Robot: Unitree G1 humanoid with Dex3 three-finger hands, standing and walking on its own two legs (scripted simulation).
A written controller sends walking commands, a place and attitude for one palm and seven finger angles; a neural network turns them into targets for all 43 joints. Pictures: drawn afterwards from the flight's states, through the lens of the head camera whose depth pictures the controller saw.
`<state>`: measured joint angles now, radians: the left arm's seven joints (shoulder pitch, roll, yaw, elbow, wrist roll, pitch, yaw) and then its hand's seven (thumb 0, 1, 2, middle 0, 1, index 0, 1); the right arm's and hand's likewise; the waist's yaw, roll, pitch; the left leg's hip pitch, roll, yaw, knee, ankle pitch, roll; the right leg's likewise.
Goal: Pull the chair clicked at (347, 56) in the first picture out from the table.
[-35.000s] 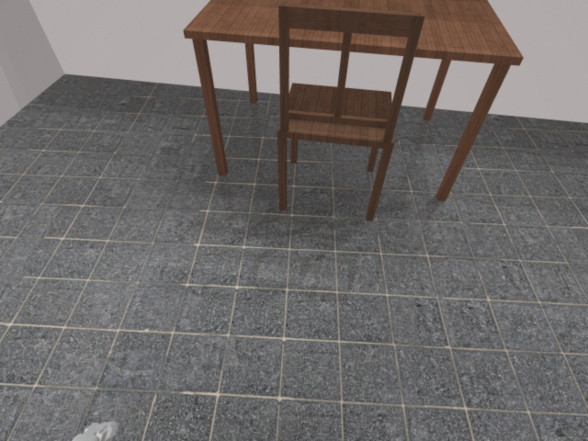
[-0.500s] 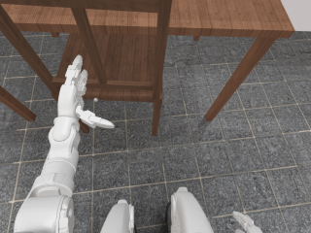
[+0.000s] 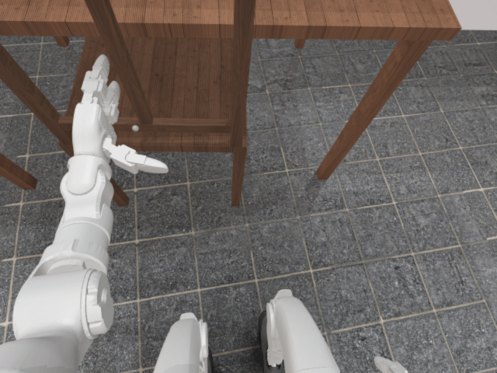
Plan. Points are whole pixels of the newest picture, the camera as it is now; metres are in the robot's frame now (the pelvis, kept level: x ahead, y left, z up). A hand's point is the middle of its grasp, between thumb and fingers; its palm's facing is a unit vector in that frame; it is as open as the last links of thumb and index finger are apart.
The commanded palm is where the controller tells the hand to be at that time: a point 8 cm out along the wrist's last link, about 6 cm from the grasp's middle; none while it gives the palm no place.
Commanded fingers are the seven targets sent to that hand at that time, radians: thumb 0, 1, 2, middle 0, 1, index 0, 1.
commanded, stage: push the fingers through the gap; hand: left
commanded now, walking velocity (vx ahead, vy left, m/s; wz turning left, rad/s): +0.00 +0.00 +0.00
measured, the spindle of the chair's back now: (126, 70) +0.61 +0.17 +0.02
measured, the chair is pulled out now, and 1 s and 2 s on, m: -0.10 -0.10 -0.10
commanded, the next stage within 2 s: hook a spindle and tug to test in 0.26 s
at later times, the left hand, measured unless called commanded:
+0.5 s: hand (134, 134) +0.48 +0.15 +0.03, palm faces -0.04 -1.00 -0.02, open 16.8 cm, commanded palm +0.46 +0.19 +0.02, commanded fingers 0.00 -0.50 0.30 -0.20 -0.52 -0.20 -0.52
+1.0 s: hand (140, 131) +0.48 +0.14 +0.02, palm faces -0.03 -1.00 -0.03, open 10.0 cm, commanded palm +0.45 +0.19 +0.02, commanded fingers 0.00 0.51 0.73 -0.50 -1.45 -0.50 -1.45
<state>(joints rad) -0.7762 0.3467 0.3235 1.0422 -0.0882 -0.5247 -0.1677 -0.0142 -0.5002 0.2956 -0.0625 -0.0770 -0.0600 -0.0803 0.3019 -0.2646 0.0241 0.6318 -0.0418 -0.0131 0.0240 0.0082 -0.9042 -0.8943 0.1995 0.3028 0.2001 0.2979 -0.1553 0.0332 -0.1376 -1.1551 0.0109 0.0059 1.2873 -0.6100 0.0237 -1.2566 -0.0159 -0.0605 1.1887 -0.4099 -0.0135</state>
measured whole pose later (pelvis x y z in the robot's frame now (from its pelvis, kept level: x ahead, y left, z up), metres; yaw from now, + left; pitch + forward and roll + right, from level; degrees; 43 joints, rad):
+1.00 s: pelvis +0.01 +0.00 +0.00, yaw +0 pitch +27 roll -2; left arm -0.72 0.31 0.30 0.98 -0.09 -0.52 -0.13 -0.01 -0.01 0.51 -0.45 -1.29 -0.45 -1.29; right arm 0.30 -0.25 0.02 0.62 -0.04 0.01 0.03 0.01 -0.90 -0.89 0.20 0.30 0.20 0.30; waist -0.15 0.03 -0.14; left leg -1.13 0.01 0.01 1.27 -0.61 0.02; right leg -1.24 -0.01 -0.06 1.17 -0.41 -0.01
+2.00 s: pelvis +0.01 +0.00 +0.01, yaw +0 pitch +26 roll -2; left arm -0.55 0.25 0.22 0.83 -0.10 -0.51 -0.12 0.01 0.90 0.89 -0.50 -1.45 -0.50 -1.45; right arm 0.27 -0.24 0.02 0.61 -0.03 -0.02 0.03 0.01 -0.90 -0.89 0.20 0.30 0.20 0.30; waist -0.11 0.03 -0.15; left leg -1.09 0.00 0.01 1.25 -0.62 0.03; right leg -1.19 -0.02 -0.06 1.17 -0.42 -0.01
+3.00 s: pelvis +0.01 +0.00 +0.01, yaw +0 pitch +26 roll -1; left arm -0.52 0.29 0.24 0.80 -0.12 -0.49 -0.18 -0.02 -0.55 0.20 -0.01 -0.01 0.00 -0.01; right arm 0.29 -0.25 0.01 0.60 -0.02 -0.01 0.03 0.01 -0.90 -0.89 0.20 0.30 0.20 0.30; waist -0.11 0.03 -0.15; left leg -1.09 0.01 0.02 1.24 -0.61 0.02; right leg -1.20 -0.01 -0.05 1.16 -0.41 -0.01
